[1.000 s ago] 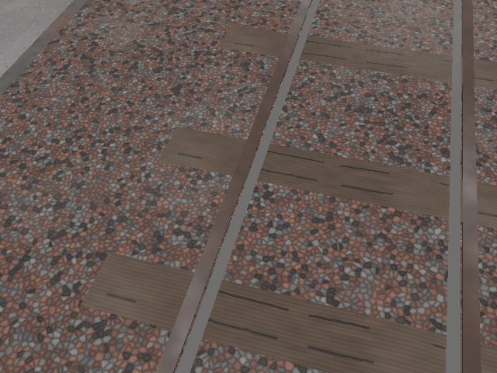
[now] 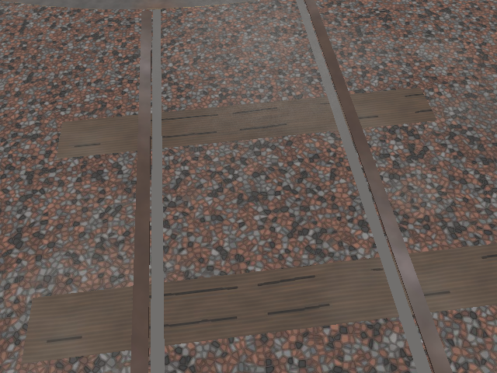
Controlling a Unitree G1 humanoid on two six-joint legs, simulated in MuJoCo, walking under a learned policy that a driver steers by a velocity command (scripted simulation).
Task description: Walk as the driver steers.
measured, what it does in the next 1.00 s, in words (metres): walks ahead: left foot, then right foot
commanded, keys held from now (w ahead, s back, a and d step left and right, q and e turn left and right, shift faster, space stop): w+e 0.10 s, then w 0.90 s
